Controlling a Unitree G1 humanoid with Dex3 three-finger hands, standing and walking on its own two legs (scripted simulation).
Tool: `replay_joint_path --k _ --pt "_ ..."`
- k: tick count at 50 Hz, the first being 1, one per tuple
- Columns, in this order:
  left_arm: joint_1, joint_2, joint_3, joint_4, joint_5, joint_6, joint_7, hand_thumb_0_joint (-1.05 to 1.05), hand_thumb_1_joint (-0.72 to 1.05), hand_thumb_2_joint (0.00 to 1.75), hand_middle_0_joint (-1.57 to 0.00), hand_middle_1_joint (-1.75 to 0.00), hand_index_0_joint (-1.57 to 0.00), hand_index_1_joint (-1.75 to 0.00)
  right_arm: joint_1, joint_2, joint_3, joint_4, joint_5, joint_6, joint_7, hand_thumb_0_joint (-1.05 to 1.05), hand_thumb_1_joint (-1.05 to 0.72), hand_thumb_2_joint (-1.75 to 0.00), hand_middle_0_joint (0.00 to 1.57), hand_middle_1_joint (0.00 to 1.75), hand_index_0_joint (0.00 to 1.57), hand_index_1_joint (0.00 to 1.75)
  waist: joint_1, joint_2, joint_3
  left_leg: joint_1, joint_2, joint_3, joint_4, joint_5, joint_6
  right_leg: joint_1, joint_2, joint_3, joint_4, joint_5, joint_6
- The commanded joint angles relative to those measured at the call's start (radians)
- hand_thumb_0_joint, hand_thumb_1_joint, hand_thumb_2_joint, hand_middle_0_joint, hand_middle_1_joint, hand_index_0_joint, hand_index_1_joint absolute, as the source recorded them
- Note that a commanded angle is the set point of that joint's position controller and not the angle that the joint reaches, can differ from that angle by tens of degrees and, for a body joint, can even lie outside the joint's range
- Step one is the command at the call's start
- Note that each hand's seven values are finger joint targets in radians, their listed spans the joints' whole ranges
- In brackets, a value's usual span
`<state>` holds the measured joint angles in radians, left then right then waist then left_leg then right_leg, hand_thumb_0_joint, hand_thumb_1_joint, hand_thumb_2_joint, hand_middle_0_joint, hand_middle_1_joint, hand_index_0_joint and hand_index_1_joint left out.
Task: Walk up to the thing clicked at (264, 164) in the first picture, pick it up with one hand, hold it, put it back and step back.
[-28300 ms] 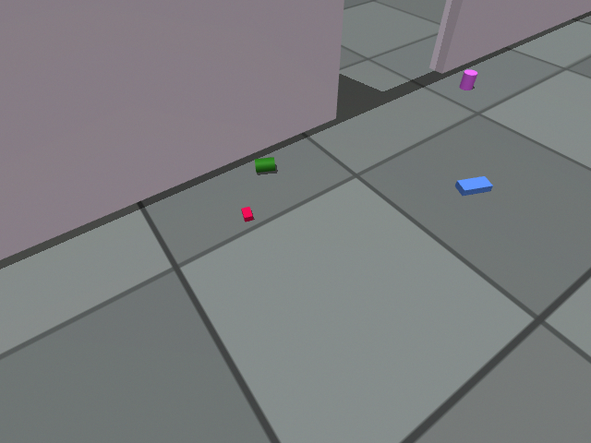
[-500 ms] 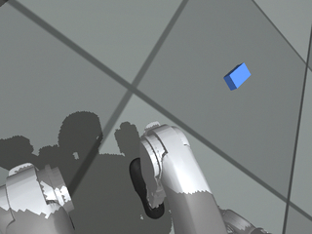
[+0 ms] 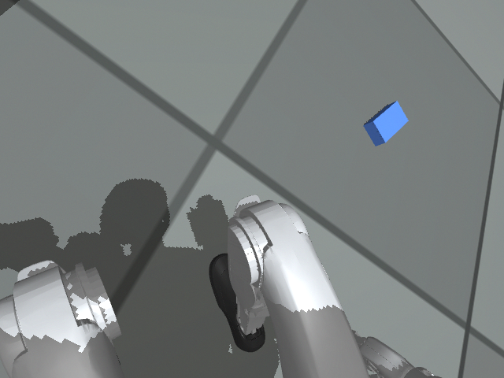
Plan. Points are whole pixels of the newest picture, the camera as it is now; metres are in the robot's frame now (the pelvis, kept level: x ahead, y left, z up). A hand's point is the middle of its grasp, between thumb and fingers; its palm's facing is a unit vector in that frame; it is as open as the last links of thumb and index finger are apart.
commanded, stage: withdraw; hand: left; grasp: from above
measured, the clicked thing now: out of the picture +0.43 +0.34 -0.26
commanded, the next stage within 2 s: home in 0.92 s
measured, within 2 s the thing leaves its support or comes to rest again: rests again in 0.86 s
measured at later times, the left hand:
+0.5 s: hand out of the picture +0.41 +0.37 -0.09, palm faces -0.40 -0.08 -0.91, open 13.3 cm
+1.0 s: hand out of the picture +0.42 +0.35 -0.15, palm faces -0.43 -0.11 -0.89, open 13.6 cm
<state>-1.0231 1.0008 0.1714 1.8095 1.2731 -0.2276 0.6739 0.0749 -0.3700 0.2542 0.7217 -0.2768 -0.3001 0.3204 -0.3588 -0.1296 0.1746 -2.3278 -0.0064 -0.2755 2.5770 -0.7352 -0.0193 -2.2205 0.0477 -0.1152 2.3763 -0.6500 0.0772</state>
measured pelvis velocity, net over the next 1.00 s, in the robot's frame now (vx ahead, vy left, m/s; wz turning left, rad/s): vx -0.01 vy -0.01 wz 0.10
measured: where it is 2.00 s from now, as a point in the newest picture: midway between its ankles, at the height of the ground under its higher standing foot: (181, 357)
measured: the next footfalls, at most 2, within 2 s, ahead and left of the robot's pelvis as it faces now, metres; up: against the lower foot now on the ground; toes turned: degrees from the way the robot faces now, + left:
none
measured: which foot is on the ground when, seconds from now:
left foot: down 0.00-1.00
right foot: down 0.00-1.00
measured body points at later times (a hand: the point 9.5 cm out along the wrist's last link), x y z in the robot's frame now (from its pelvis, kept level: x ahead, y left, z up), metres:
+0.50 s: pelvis +0.00 +0.00 +0.04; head +0.21 +0.08 +0.43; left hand +0.43 +0.37 -0.04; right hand +0.13 -0.26 -0.07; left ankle +0.06 +0.13 -0.27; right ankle +0.12 -0.14 -0.26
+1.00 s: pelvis -0.01 -0.01 +0.02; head +0.23 +0.10 +0.39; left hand +0.43 +0.35 -0.09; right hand +0.06 -0.29 -0.06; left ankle +0.06 +0.13 -0.27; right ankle +0.12 -0.14 -0.27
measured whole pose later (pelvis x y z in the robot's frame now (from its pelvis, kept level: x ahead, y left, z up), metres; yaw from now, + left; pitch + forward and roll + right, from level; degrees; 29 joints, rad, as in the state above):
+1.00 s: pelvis -0.01 -0.01 +0.02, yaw +6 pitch +32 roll -9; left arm -0.98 0.86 0.12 1.48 1.32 -0.31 0.40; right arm 0.17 -0.32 0.10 0.71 -0.17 -0.04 0.13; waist -0.27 -0.04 0.01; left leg -2.34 -0.02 -0.17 2.43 -0.66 -0.03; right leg -2.26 0.00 -0.04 2.32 -0.62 0.05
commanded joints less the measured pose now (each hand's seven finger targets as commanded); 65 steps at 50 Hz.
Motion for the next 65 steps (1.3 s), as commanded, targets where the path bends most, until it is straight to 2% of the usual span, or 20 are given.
replay_joint_path --k 1,3,8,9,10,12,15,21,27,34,38,42,45,48,50,52,57,61,63,65 --pt "-0.244 0.226 -0.004 -0.090 -0.012 -0.001 0.057 0.00 -0.38 0.89 -0.18 -0.89 -0.19 -0.89 0.173 -0.341 -0.098 0.011 0.005 -0.006 -0.012 0.00 -0.90 -0.90 0.20 0.30 0.20 0.30 -0.059 0.506 -0.602 0.474 0.033 0.120 -0.296 0.196 0.015 0.313 0.023 -0.158 -0.184 0.215 -0.085" --pt "-0.238 0.267 0.016 -0.115 -0.008 0.008 0.063 0.00 -0.40 0.90 -0.18 -0.89 -0.18 -0.89 0.176 -0.347 -0.104 0.020 0.011 -0.005 -0.016 0.00 -0.90 -0.90 0.20 0.30 0.20 0.30 -0.042 0.513 -0.624 0.476 0.035 0.125 -0.297 0.187 0.014 0.327 0.026 -0.150 -0.186 0.209 -0.086" --pt "-0.247 0.253 0.020 -0.289 -0.016 0.035 0.029 0.00 -0.41 0.91 -0.18 -0.87 -0.17 -0.88 0.163 -0.321 -0.135 0.021 0.024 -0.006 -0.006 0.00 -0.90 -0.90 0.20 0.30 0.20 0.30 0.000 0.649 -0.753 0.593 0.033 0.130 -0.318 0.255 -0.004 0.311 0.016 -0.147 -0.157 0.257 -0.097" --pt "-0.276 0.286 0.052 -0.429 -0.027 0.030 0.017 0.00 -0.40 0.90 -0.18 -0.87 -0.18 -0.88 0.171 -0.321 -0.150 0.023 0.032 -0.003 -0.005 0.00 -0.90 -0.90 0.20 0.30 0.20 0.30 0.037 0.711 -0.851 0.645 0.031 0.128 -0.332 0.296 -0.010 0.323 0.010 -0.145 -0.147 0.279 -0.100" --pt "-0.202 0.266 0.064 -0.489 -0.044 0.039 0.004 0.00 -0.42 0.91 -0.19 -0.87 -0.17 -0.88 0.164 -0.308 -0.164 0.010 0.046 0.007 -0.005 0.00 -0.90 -0.91 0.20 0.30 0.20 0.30 0.082 0.772 -0.941 0.703 0.027 0.132 -0.359 0.339 -0.018 0.347 0.008 -0.138 -0.146 0.302 -0.109" --pt "-0.094 0.165 0.013 -0.513 -0.062 0.061 -0.040 0.00 -0.40 0.90 -0.20 -0.85 -0.19 -0.86 0.147 -0.283 -0.189 0.015 0.063 0.036 -0.001 0.00 -0.90 -0.91 0.20 0.30 0.20 0.30 0.107 0.772 -0.942 0.685 0.024 0.152 -0.381 0.340 -0.017 0.316 0.012 -0.126 -0.163 0.298 -0.114" --pt "-0.068 0.132 0.011 -0.624 -0.076 0.096 -0.120 0.00 -0.38 0.89 -0.21 -0.84 -0.20 -0.85 0.170 -0.264 -0.245 0.017 0.114 0.093 -0.005 0.00 -0.90 -0.90 0.20 0.30 0.20 0.30 0.149 0.725 -0.960 0.622 0.013 0.184 -0.404 0.338 -0.004 0.286 0.005 -0.091 -0.190 0.297 -0.118" --pt "-0.082 -0.151 -0.147 -0.633 -0.159 0.135 -0.316 0.00 -0.39 0.91 -0.20 -0.88 -0.19 -0.89 0.261 -0.220 -0.296 0.009 0.160 0.179 -0.034 0.00 -0.90 -0.90 0.20 0.30 0.20 0.30 0.087 0.410 -0.837 0.513 0.004 0.180 -0.471 0.229 0.039 0.313 0.001 -0.064 -0.311 0.230 -0.108" --pt "-0.151 -0.138 -0.176 -0.650 -0.173 0.081 -0.456 0.00 -0.43 0.95 -0.18 -0.92 -0.16 -0.94 0.250 -0.182 -0.308 -0.029 0.181 0.229 -0.108 0.00 -0.90 -0.90 0.20 0.30 0.20 0.30 0.087 0.255 -0.774 0.449 -0.016 0.196 -0.508 0.097 0.054 0.376 -0.012 -0.019 -0.387 0.095 -0.105" --pt "-0.181 0.023 -0.084 -0.575 -0.087 -0.024 -0.423 0.00 -0.42 0.95 -0.18 -0.91 -0.17 -0.93 0.210 -0.154 -0.256 -0.054 0.169 0.263 -0.181 0.00 -0.90 -0.90 0.20 0.30 0.20 0.30 0.126 0.253 -0.731 0.399 -0.029 0.241 -0.485 0.076 0.057 0.361 -0.022 0.010 -0.405 0.025 -0.110" --pt "-0.230 0.057 -0.077 -0.505 -0.022 -0.068 -0.366 0.00 -0.46 0.97 -0.13 -0.95 -0.13 -0.96 0.211 -0.158 -0.231 -0.057 0.150 0.269 -0.193 0.00 -0.89 -0.90 0.20 0.30 0.20 0.30 0.107 0.336 -0.767 0.431 -0.026 0.245 -0.467 0.096 0.050 0.331 -0.019 0.006 -0.373 0.036 -0.113" --pt "-0.276 0.060 -0.078 -0.440 -0.004 -0.096 -0.301 0.00 -0.46 0.97 -0.12 -0.97 -0.12 -0.96 0.230 -0.171 -0.221 -0.049 0.131 0.261 -0.198 0.00 -0.89 -0.90 0.20 0.30 0.20 0.30 0.087 0.375 -0.779 0.453 -0.020 0.232 -0.439 0.096 0.045 0.284 -0.019 -0.009 -0.342 0.032 -0.114" --pt "-0.361 0.140 -0.032 -0.475 0.019 -0.106 -0.245 0.00 -0.46 0.96 -0.12 -0.97 -0.12 -0.96 0.251 -0.190 -0.222 -0.042 0.116 0.254 -0.203 0.00 -0.89 -0.89 0.20 0.30 0.20 0.30 0.087 0.432 -0.856 0.500 -0.018 0.225 -0.428 0.120 0.037 0.283 -0.019 -0.025 -0.312 0.057 -0.113" --pt "-0.312 0.149 0.001 -0.524 0.029 -0.088 -0.197 0.00 -0.46 0.95 -0.12 -0.96 -0.13 -0.96 0.274 -0.201 -0.239 -0.027 0.105 0.244 -0.200 0.00 -0.89 -0.89 0.20 0.30 0.20 0.30 0.092 0.539 -0.922 0.597 -0.016 0.232 -0.423 0.210 0.025 0.280 -0.028 -0.045 -0.262 0.165 -0.109" --pt "-0.272 0.168 0.039 -0.593 0.025 -0.062 -0.173 0.00 -0.37 0.93 -0.20 -0.87 -0.21 -0.87 0.269 -0.202 -0.260 -0.033 0.110 0.239 -0.195 0.00 -0.88 -0.89 0.20 0.30 0.20 0.30 0.126 0.600 -1.016 0.669 -0.015 0.232 -0.440 0.255 0.017 0.278 -0.029 -0.046 -0.239 0.200 -0.119" --pt "-0.229 0.182 0.080 -0.674 -0.007 -0.023 -0.162 0.00 -0.32 0.93 -0.24 -0.85 -0.22 -0.83 0.270 -0.211 -0.286 -0.039 0.123 0.241 -0.191 0.00 -0.88 -0.89 0.20 0.30 0.20 0.30 0.160 0.644 -1.108 0.737 -0.016 0.234 -0.465 0.317 0.010 0.283 -0.039 -0.046 -0.227 0.248 -0.122" --pt "-0.152 0.096 0.043 -0.740 -0.071 0.077 -0.224 0.00 -0.09 0.84 -0.22 -0.61 -0.20 -0.59 0.315 -0.190 -0.330 -0.023 0.160 0.252 -0.180 0.00 -0.89 -0.90 0.20 0.30 0.20 0.30 0.179 0.603 -1.115 0.726 -0.013 0.249 -0.516 0.321 0.022 0.326 -0.039 -0.026 -0.297 0.267 -0.123" --pt "0.006 -0.059 -0.022 -0.790 -0.195 0.143 -0.341 0.00 0.16 0.80 -0.20 -0.45 -0.19 -0.46 0.348 -0.169 -0.342 -0.027 0.188 0.265 -0.169 0.00 -0.89 -0.90 0.20 0.30 0.20 0.30 0.196 0.476 -1.063 0.716 -0.015 0.231 -0.586 0.297 0.039 0.406 -0.036 -0.018 -0.388 0.244 -0.112" --pt "0.128 -0.079 -0.014 -0.912 -0.278 0.174 -0.408 0.00 0.32 0.80 -0.20 -0.39 -0.19 -0.40 0.332 -0.167 -0.352 -0.065 0.214 0.279 -0.174 0.00 -0.89 -0.90 0.20 0.30 0.20 0.30 0.227 0.437 -1.106 0.761 -0.015 0.210 -0.645 0.311 0.040 0.474 -0.036 -0.017 -0.421 0.253 -0.108" --pt "0.260 -0.176 -0.063 -0.988 -0.370 0.203 -0.488 0.00 0.48 0.85 -0.20 -0.36 -0.19 -0.37 0.296 -0.156 -0.353 -0.101 0.234 0.289 -0.182 0.00 -0.90 -0.90 0.20 0.30 0.20 0.30 0.219 0.350 -1.035 0.764 -0.009 0.189 -0.699 0.289 0.043 0.496 -0.034 -0.015 -0.471 0.244 -0.101"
